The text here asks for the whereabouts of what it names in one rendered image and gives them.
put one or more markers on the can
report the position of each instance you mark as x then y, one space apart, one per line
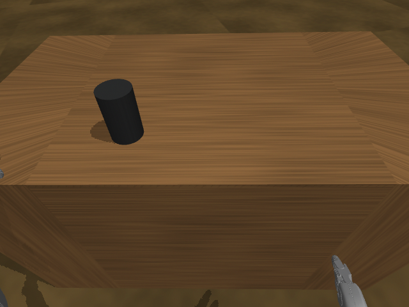
117 103

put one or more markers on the right robot hand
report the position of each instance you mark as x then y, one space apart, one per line
349 294

